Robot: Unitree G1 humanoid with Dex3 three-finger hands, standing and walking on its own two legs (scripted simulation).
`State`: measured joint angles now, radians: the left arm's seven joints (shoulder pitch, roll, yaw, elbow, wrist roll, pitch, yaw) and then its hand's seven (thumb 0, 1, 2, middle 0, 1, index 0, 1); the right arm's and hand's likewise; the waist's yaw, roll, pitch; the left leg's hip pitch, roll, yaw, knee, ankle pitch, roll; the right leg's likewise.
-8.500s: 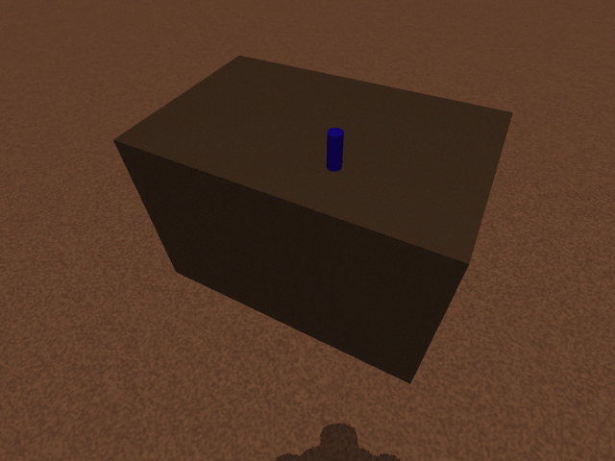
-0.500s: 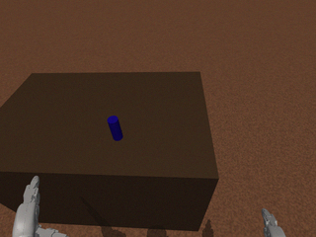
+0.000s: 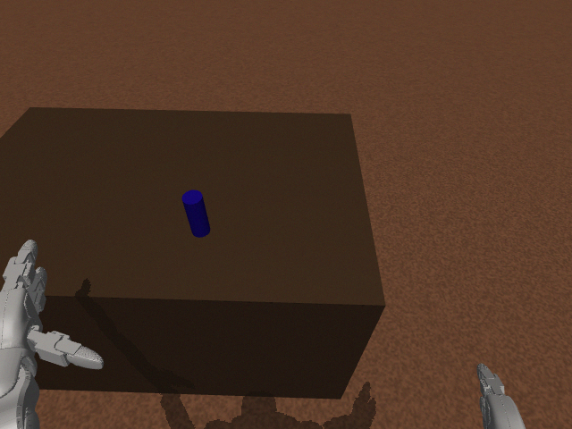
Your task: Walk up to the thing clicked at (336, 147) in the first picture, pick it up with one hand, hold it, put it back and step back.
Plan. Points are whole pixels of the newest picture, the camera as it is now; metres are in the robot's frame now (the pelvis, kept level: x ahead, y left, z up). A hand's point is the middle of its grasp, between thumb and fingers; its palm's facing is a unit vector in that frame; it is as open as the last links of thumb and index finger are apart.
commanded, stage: go down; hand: left
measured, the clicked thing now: (196, 214) +0.54 +0.21 -0.07
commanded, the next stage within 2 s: none
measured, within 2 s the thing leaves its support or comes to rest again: neither
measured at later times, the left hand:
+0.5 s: hand (68, 264) +0.34 +0.34 +0.05, palm faces +0.20 -0.98 -0.05, open 17.7 cm
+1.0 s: hand (60, 231) +0.39 +0.36 +0.06, palm faces +0.13 -0.99 +0.02, open 17.7 cm
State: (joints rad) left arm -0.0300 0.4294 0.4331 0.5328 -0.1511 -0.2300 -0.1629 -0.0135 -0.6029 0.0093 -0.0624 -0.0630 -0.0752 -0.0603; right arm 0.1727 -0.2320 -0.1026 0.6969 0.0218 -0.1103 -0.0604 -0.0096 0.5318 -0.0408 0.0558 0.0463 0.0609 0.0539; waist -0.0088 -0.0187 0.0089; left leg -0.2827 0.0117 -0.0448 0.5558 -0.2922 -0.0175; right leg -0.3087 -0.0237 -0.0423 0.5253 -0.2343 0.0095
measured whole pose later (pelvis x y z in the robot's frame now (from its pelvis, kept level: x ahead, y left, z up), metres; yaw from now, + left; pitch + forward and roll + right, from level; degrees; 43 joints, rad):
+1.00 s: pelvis +0.00 +0.01 -0.04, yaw -2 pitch +15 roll -2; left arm -0.54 0.78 0.65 1.11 -0.26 -0.31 -0.62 -0.01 -0.61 0.06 -0.05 -0.05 -0.05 -0.06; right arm 0.23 -0.27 0.02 0.51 0.01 -0.20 -0.09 -0.01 0.55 -0.04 0.06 0.05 0.06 0.05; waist -0.11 -0.03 -0.10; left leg -0.71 0.02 -0.04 0.87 -0.42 0.00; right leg -0.72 -0.01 -0.03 0.79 -0.33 0.02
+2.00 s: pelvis +0.01 +0.02 -0.06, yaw -2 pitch +20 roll -4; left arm -0.73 0.96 0.70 1.20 -0.17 -0.22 -0.62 -0.01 -0.52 0.04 -0.05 -0.02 -0.04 -0.04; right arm 0.32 -0.28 0.05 0.29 -0.01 -0.20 -0.07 -0.01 0.54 -0.05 0.06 0.05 0.06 0.05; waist -0.17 -0.02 -0.15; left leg -0.90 0.03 -0.05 1.05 -0.51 0.01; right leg -0.89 0.00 -0.04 0.93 -0.39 0.03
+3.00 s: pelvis -0.01 +0.02 -0.07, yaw -2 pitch +21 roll -4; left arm -0.79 0.89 0.59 1.25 -0.18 -0.25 -0.58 -0.01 -0.50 0.06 -0.06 -0.05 -0.04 -0.07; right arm 0.33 -0.27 0.09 0.18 -0.01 -0.19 -0.06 -0.01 0.56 -0.04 0.06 0.05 0.06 0.05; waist -0.18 -0.03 -0.13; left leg -0.96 0.03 -0.06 1.09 -0.50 0.00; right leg -0.95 -0.01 -0.04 0.98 -0.39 0.03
